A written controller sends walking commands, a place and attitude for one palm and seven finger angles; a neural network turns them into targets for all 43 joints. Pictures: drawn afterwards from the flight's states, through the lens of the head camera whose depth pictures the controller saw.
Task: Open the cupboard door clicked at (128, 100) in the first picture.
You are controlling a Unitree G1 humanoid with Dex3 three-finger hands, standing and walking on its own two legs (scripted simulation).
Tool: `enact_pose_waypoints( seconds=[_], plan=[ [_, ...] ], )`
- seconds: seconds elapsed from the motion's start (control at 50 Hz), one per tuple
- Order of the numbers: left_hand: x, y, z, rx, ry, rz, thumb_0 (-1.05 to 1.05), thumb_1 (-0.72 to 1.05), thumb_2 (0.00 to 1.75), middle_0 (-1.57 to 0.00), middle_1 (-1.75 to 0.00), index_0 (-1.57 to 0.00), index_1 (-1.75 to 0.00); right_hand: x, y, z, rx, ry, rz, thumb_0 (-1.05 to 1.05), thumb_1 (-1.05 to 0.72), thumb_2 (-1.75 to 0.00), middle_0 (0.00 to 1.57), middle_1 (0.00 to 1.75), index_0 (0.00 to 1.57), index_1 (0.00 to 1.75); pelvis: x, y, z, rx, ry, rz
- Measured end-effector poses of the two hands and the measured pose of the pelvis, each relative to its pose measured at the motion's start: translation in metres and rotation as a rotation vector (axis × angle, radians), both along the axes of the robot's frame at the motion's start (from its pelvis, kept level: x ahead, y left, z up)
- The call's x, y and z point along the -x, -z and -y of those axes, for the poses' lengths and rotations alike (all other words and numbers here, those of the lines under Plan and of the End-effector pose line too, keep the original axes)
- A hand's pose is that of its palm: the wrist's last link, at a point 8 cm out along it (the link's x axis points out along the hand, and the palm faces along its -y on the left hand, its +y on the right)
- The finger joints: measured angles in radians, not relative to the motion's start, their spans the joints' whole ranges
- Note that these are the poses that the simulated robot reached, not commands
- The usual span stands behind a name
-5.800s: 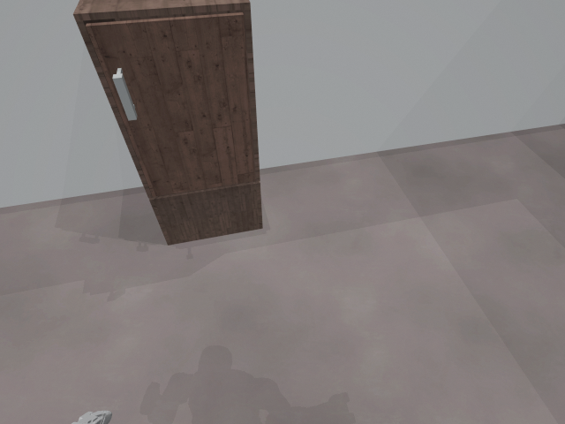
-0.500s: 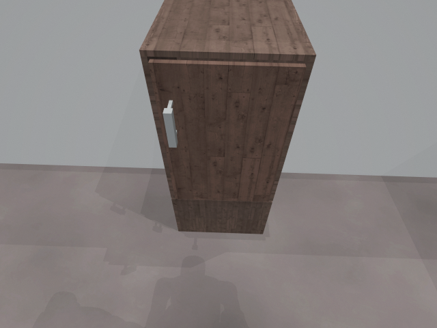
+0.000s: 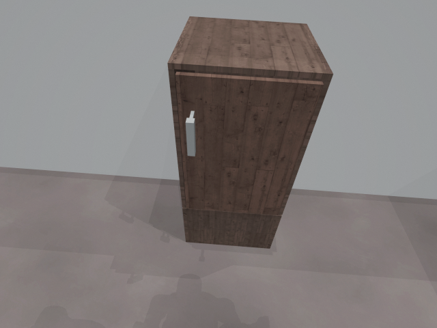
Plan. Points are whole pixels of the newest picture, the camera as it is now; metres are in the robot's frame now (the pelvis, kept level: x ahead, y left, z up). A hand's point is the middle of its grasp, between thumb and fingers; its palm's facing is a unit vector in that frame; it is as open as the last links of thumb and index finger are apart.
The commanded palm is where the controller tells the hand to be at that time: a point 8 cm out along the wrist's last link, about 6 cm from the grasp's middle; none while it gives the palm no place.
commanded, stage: shuffle to correct the standing spot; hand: left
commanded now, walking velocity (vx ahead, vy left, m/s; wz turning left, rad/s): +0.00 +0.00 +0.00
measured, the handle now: (192, 133) +0.64 +0.12 -0.02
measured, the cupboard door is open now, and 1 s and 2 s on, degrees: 0 0 0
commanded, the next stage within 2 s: come to a stop and stand still in 0.70 s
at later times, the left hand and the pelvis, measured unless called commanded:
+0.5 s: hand out of the picture -0.07 +0.13 -0.18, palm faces +0.10 -0.99 -0.12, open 7.4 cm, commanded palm none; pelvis +0.03 -0.02 -0.01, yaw +1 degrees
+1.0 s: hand out of the picture +0.15 +0.10 -0.17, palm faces +0.02 -0.98 -0.22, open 7.3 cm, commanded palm none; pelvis +0.11 -0.08 +0.00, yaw -1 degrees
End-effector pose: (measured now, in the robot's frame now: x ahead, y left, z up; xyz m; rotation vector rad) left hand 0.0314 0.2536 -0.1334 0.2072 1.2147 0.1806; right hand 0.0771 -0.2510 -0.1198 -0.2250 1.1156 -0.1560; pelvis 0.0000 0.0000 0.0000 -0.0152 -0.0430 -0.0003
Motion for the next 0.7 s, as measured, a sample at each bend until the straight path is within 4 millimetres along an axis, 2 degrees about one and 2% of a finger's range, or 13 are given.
enact_pose_waypoints(
  seconds=[0.1,0.18,0.28,0.36,0.42,0.48,0.54,0.58,0.64,0.7],
  plan=[
    [0.022,0.001,-0.006,-0.005,-0.014,-0.06,0.01,0.91,0.9,-0.2,-0.3,-0.2,-0.3,0.02,0.002,0.002,0.009,0.013,-0.062,0.01,-0.91,-0.89,0.2,0.3,0.2,0.3,0.003,-0.002,-0.003,-0.001,-0.003,-0.003],
    [0.044,0.005,0.001,0.013,-0.025,-0.132,0.01,0.91,0.9,-0.2,-0.3,-0.2,-0.3,0.043,0.008,-0.002,-0.003,0.041,-0.13,0.01,-0.91,-0.89,0.2,0.3,0.2,0.3,0.001,-0.002,-0.003,-0.005,-0.001,-0.006],
    [0.073,0.009,0.023,0.059,-0.047,-0.223,0.01,0.91,0.9,-0.2,-0.3,-0.2,-0.3,0.072,0.016,-0.007,-0.033,0.079,-0.221,0.01,-0.91,-0.89,0.2,0.3,0.2,0.3,-0.002,-0.002,0.003,-0.008,0.005,-0.012],
    [0.092,0.01,0.045,0.094,-0.076,-0.276,0.01,0.91,0.9,-0.2,-0.3,-0.2,-0.3,0.088,0.021,-0.008,-0.053,0.103,-0.278,0.01,-0.91,-0.89,0.2,0.3,0.2,0.3,-0.008,0.0,0.011,-0.005,0.006,-0.016],
    [0.102,0.013,0.061,0.119,-0.106,-0.307,0.01,0.91,0.9,-0.2,-0.3,-0.2,-0.3,0.091,0.023,-0.009,-0.06,0.113,-0.302,0.01,-0.91,-0.89,0.2,0.3,0.2,0.3,-0.014,0.002,0.016,0.005,0.004,-0.021],
    [0.105,0.019,0.072,0.148,-0.131,-0.334,0.01,0.91,0.9,-0.2,-0.3,-0.2,-0.3,0.087,0.025,-0.012,-0.059,0.116,-0.307,0.01,-0.91,-0.89,0.2,0.3,0.2,0.3,-0.024,0.006,0.016,0.02,-0.01,-0.021],
    [0.099,0.027,0.08,0.179,-0.128,-0.359,0.01,0.91,0.9,-0.2,-0.3,-0.2,-0.3,0.077,0.027,-0.018,-0.06,0.129,-0.291,0.01,-0.91,-0.89,0.2,0.3,0.19,0.3,-0.036,0.01,0.015,0.006,0.0,-0.015],
    [0.086,0.028,0.083,0.188,-0.098,-0.37,0.01,0.91,0.9,-0.2,-0.3,-0.2,-0.3,0.072,0.028,-0.022,-0.068,0.152,-0.269,0.01,-0.91,-0.89,0.2,0.3,0.2,0.3,-0.042,0.01,0.016,-0.007,0.025,-0.02],
    [0.049,0.023,0.083,0.182,-0.04,-0.338,0.01,0.91,0.9,-0.2,-0.3,-0.2,-0.3,0.072,0.025,-0.025,-0.087,0.192,-0.257,0.01,-0.91,-0.89,0.2,0.3,0.2,0.3,-0.049,0.005,0.02,-0.02,0.05,-0.029],
    [-0.002,0.016,0.083,0.159,-0.003,-0.245,0.01,0.91,0.9,-0.2,-0.3,-0.2,-0.3,0.077,0.021,-0.025,-0.109,0.213,-0.285,0.0,-0.91,-0.89,0.2,0.3,0.2,0.3,-0.057,-0.002,0.027,-0.02,0.056,-0.038]
  ],
)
